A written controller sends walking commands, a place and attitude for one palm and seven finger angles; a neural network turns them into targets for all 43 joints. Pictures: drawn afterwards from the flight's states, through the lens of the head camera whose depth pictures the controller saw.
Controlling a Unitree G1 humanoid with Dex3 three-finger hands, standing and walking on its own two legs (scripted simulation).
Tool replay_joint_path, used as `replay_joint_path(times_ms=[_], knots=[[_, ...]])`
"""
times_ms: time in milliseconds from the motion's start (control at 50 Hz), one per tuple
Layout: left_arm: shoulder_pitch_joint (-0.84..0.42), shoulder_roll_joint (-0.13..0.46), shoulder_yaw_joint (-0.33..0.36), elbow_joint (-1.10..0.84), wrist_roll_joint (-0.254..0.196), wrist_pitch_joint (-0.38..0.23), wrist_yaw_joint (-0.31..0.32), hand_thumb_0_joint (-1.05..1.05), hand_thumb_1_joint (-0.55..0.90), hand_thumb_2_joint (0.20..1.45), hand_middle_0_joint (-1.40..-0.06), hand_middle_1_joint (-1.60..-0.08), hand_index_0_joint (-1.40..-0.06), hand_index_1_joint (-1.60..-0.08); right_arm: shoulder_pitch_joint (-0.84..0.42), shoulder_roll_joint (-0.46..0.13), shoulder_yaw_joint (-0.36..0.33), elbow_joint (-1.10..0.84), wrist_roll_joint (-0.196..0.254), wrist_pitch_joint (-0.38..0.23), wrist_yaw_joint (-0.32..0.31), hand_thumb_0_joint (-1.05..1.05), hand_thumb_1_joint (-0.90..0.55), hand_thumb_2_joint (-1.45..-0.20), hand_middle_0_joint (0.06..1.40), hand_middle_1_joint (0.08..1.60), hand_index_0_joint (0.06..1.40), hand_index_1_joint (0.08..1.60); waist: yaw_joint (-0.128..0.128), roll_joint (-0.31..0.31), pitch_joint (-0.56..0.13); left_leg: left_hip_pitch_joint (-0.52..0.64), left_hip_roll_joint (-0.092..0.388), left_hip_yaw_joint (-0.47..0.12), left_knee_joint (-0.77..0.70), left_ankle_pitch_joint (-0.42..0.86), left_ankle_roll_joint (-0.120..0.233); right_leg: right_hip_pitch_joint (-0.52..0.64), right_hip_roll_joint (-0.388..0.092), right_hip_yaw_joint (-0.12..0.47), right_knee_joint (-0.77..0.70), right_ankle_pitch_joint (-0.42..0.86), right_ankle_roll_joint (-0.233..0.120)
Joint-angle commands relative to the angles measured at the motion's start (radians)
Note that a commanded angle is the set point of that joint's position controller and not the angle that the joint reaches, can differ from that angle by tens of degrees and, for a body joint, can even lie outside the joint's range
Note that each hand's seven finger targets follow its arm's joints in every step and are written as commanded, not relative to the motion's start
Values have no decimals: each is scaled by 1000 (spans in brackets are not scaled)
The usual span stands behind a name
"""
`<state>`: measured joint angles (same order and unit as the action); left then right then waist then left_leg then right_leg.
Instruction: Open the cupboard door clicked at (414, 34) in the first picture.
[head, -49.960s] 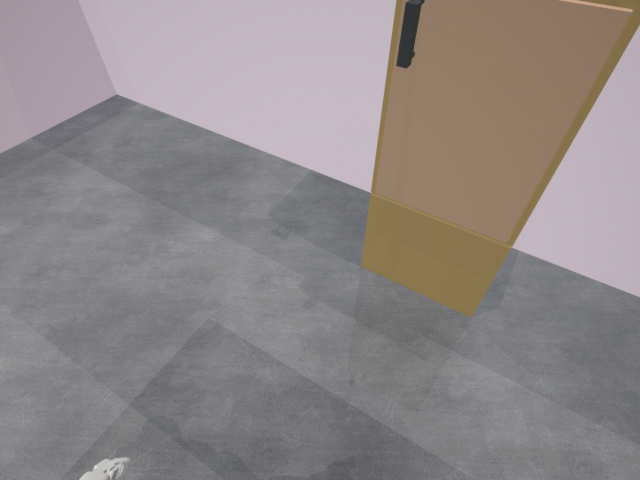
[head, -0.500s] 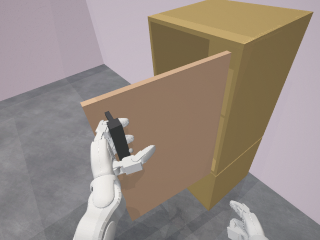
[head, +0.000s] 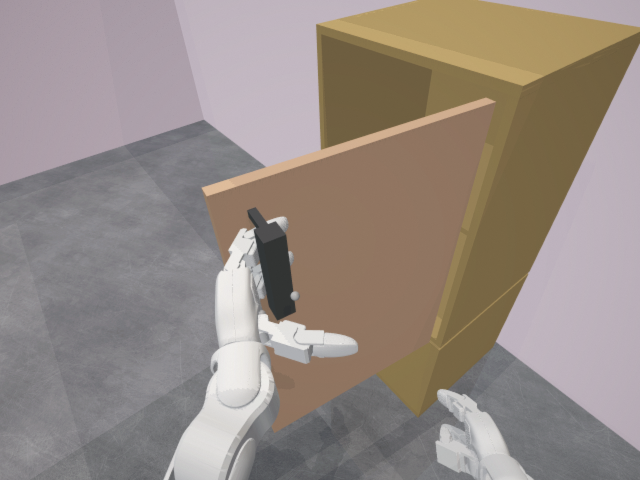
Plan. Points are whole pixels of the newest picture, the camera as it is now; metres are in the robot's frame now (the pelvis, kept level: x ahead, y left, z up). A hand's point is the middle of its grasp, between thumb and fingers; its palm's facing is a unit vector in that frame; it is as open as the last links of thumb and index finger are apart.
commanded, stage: slide the hand sideways off the handle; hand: left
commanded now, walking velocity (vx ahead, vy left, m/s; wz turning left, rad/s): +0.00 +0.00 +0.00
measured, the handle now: (269, 263) +0.31 +0.09 +0.16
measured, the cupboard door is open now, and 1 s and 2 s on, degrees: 82 85 85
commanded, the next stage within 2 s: draw the hand back to the body in 1.22 s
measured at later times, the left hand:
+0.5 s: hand (300, 335) +0.22 +0.05 +0.16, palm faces -0.16 -0.99 +0.00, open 16.1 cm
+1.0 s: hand (243, 362) +0.19 +0.10 +0.15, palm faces -0.05 -1.00 -0.05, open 16.1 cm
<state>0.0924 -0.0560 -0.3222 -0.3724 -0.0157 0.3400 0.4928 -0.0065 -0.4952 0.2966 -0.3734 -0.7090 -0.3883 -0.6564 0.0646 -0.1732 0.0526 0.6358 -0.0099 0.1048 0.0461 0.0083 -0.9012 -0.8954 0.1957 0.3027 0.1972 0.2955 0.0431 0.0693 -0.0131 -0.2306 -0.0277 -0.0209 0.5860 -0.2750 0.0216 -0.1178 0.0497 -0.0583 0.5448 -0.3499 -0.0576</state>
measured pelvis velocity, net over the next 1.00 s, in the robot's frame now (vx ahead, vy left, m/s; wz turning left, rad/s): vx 0.01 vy -0.01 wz -0.03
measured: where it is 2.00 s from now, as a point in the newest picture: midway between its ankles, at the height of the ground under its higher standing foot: outside the picture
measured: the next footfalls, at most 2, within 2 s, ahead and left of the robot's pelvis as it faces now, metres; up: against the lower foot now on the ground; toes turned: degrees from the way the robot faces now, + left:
none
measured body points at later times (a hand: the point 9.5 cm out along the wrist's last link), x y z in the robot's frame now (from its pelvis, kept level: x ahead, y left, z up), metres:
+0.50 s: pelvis -0.02 +0.02 +0.00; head -0.07 +0.00 +0.45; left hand +0.22 +0.10 +0.16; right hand +0.18 -0.17 -0.06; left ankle +0.03 +0.10 -0.73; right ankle -0.03 -0.08 -0.73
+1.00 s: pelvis +0.01 -0.01 +0.00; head -0.03 -0.04 +0.45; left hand +0.19 +0.15 +0.16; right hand +0.22 -0.22 -0.06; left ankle +0.03 +0.10 -0.73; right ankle -0.03 -0.08 -0.73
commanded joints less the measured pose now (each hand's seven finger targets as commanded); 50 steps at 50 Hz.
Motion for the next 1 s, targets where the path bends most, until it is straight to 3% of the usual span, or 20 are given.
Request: replay_joint_path(times_ms=[0,20,40,80,120,160,200,220,280,320,400,440,560,600,660,680,740,820,880,980], knots=[[-251,-151,13,-190,32,-34,65,0,-500,300,-150,-300,-150,-300,-215,-72,-32,-170,-1,-58,7,0,-900,-900,200,300,200,300,14,-103,-131,149,35,-35,-31,219,-3,-142,-53,27,-122,198,14],[-237,-75,-192,-242,95,-90,-167,0,-500,300,-150,-300,-150,-300,-135,-133,-34,-196,-6,-27,9,0,-900,-900,200,300,200,300,-107,-140,-59,196,15,-43,-61,217,22,-184,-42,62,-114,265,27],[-290,11,-111,-332,53,-136,-282,0,-500,300,-150,-300,-150,-300,-147,-110,-45,-251,19,-20,-5,0,-900,-900,200,300,200,300,-62,-76,-170,217,18,-36,-62,223,25,-130,-44,52,-90,293,18],[-292,43,-112,-322,25,-173,-401,0,-500,300,-150,-300,-150,-300,-138,-100,-30,-279,24,-17,-29,0,-900,-900,200,300,200,300,-54,-31,-210,232,15,-35,-64,231,29,-112,-48,48,-81,303,14],[-270,28,-102,-309,-19,-181,-452,0,-500,300,-150,-300,-150,-300,-124,-90,-19,-300,34,-31,-40,0,-900,-900,200,300,200,300,-52,-48,-176,227,29,-54,-84,183,23,-140,-41,33,-94,218,12],[-274,-6,-75,-251,-75,-168,-448,0,-500,300,-150,-300,-150,-300,-137,-93,-8,-304,38,-49,-51,0,-900,-900,200,300,200,300,-49,-107,-108,182,34,-71,-112,84,20,-172,-31,12,-122,102,20],[-283,24,7,-223,-108,-154,-412,0,-500,300,-150,-300,-150,-300,-157,-97,-3,-294,37,-61,-62,0,-900,-900,200,300,200,300,-32,-162,-73,144,32,-77,-134,5,16,-181,-28,5,-142,17,25],[-256,44,37,-221,-110,-149,-390,0,-500,300,-150,-300,-150,-300,-165,-98,-2,-294,32,-65,-62,0,-900,-900,200,300,200,300,-14,-142,-64,139,29,-75,-139,-12,15,-181,-29,9,-146,-2,23],[-197,46,60,-224,-77,-138,-340,0,-500,300,-150,-300,-150,-300,-166,-92,-2,-298,27,-56,-47,0,-900,-900,200,300,200,300,1,-122,-82,125,29,-61,-151,-11,9,-169,-29,8,-133,-5,20],[-173,60,65,-231,-48,-132,-321,0,-500,300,-150,-300,-150,-300,-161,-93,-2,-298,26,-39,-35,0,-900,-900,200,300,200,300,7,-69,-87,119,31,-58,-158,-15,3,-157,-29,11,-124,2,12],[-159,66,61,-265,-29,-125,-309,0,-500,300,-150,-300,-150,-300,-168,-91,-1,-318,26,-18,-25,0,-900,-900,200,300,200,300,2,-47,-84,110,32,-47,-156,-21,2,-153,-27,20,-127,-6,8],[-118,93,93,-270,-33,-120,-312,0,-500,300,-150,-300,-150,-300,-172,-91,0,-327,25,-9,-27,0,-900,-900,200,300,200,300,8,-78,-81,102,33,-42,-154,-13,5,-147,-25,21,-137,-7,9],[-3,115,113,-343,-52,-129,-344,0,-500,300,-150,-300,-150,-300,-167,-96,-2,-349,29,-4,-30,0,-900,-900,200,300,200,300,8,-107,-75,111,37,-23,-130,44,12,-151,-21,31,-153,20,15],[-11,118,106,-371,-55,-130,-355,0,-500,300,-150,-300,-150,-300,-165,-99,-2,-354,28,-10,-34,0,-900,-900,200,300,200,300,-2,-97,-70,121,34,-21,-122,45,16,-165,-23,36,-162,20,19],[81,185,184,-396,-68,-140,-373,0,-500,300,-150,-300,-150,-300,-156,-103,-6,-356,27,-21,-44,0,-900,-900,200,300,200,300,8,-94,-65,118,29,-9,-106,63,22,-163,-26,52,-180,25,21],[97,190,190,-406,-70,-145,-383,0,-500,300,-150,-300,-150,-300,-146,-105,-6,-354,28,-22,-47,0,-900,-900,200,300,200,300,5,-106,-77,124,28,-6,-102,88,23,-152,-26,56,-178,51,22],[140,195,201,-436,-89,-154,-414,0,-500,300,-150,-300,-150,-300,-128,-109,-8,-358,30,-37,-50,0,-900,-900,200,300,200,300,0,-69,-80,135,27,-2,-94,119,24,-148,-25,54,-168,108,24],[275,235,257,-481,-123,-174,-453,0,-500,300,-150,-300,-150,-300,-90,-117,-14,-360,37,-62,-53,0,-900,-900,200,300,200,300,12,-66,-108,130,27,4,-77,183,24,-116,-23,49,-140,224,29],[335,275,313,-501,-145,-192,-490,0,-500,300,-150,-300,-150,-300,-69,-122,-18,-357,41,-83,-62,0,-900,-900,200,300,200,300,8,-102,-102,122,26,13,-60,213,28,-117,-29,59,-136,296,42],[459,296,363,-530,-184,-231,-548,0,-500,300,-150,-300,-150,-300,-31,-131,-25,-358,46,-129,-68,0,-900,-900,200,300,200,300,7,-89,-79,102,24,15,-32,232,28,-138,-36,59,-120,364,57]])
